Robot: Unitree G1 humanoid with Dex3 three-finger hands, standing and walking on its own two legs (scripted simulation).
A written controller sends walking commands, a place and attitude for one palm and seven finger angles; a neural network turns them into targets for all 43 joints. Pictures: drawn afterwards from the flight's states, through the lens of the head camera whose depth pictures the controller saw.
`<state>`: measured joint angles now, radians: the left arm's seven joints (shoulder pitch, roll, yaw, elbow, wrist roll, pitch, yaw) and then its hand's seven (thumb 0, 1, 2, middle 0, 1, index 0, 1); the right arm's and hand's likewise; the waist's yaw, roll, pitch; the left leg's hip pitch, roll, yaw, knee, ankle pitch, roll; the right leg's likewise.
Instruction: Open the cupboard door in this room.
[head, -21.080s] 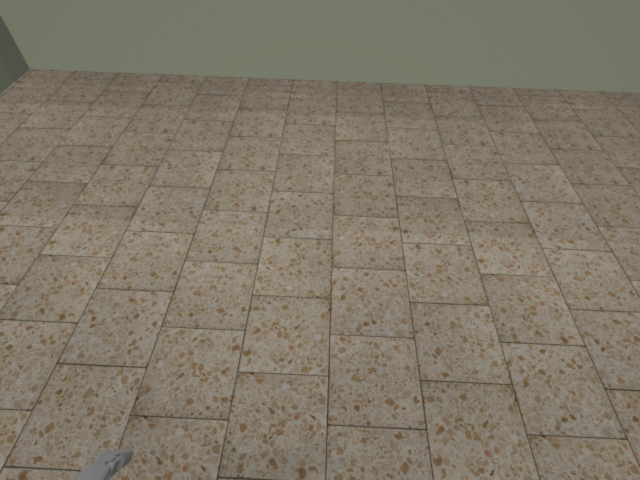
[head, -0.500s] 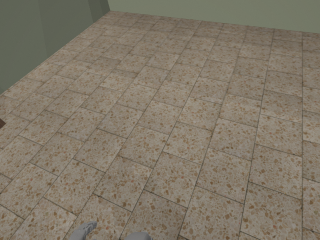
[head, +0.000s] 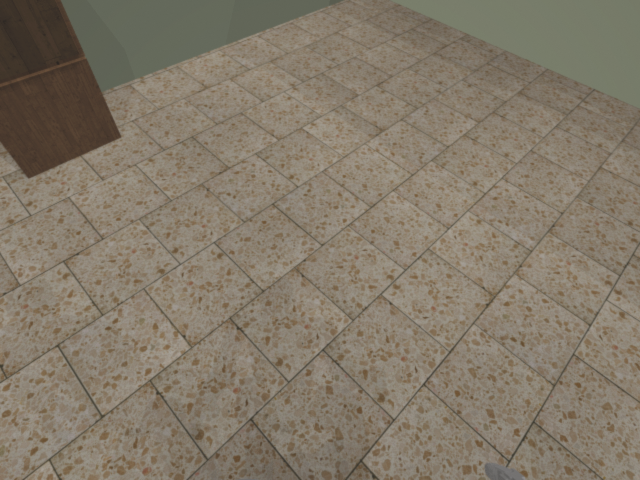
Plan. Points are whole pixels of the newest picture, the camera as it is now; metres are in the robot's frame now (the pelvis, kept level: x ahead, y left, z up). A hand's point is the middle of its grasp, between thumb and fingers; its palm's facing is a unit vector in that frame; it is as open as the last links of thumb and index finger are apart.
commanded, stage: turn or walk to find it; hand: left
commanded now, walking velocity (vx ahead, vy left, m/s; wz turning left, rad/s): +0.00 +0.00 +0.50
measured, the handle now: out of the picture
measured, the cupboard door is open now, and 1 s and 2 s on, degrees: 0 0 0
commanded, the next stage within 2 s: none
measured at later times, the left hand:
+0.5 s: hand out of the picture +0.06 +0.17 -0.13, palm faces +0.22 -0.93 -0.30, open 7.4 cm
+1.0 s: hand out of the picture -0.16 +0.16 -0.17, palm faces +0.57 -0.79 -0.22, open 7.4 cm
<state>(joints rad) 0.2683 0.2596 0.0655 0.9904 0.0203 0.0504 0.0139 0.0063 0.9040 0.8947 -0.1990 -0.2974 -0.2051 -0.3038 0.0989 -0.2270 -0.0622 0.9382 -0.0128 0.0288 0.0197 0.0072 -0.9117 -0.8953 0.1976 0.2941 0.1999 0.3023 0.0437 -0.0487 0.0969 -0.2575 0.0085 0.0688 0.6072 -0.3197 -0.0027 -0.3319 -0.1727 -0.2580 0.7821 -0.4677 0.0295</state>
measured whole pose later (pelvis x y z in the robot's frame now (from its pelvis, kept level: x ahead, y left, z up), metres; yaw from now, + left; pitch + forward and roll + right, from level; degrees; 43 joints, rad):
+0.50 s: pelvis -0.01 -0.05 +0.01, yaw +15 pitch -1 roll +2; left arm 0.13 0.18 0.02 0.89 0.02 0.00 0.01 0.00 0.91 0.89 -0.20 -0.30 -0.20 -0.30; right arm 0.23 -0.25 -0.09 0.97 -0.02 0.07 0.01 0.01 -0.91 -0.89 0.20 0.29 0.20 0.30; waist -0.04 0.07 0.09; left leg -0.44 -0.06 -0.10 0.95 -0.47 -0.03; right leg -0.27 -0.05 -0.11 0.60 -0.31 -0.04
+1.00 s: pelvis -0.02 +0.00 +0.00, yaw +31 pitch +0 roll -1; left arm 0.35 0.26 0.07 1.05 0.03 0.00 -0.01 0.01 0.90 0.89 -0.20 -0.30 -0.21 -0.30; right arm 0.13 -0.23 -0.07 0.94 -0.02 0.02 0.05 0.01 -0.91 -0.90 0.20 0.29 0.20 0.30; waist 0.05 -0.05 0.04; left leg -0.25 0.05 0.12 0.57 -0.33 -0.01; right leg -0.21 -0.20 -0.33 0.62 -0.38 0.05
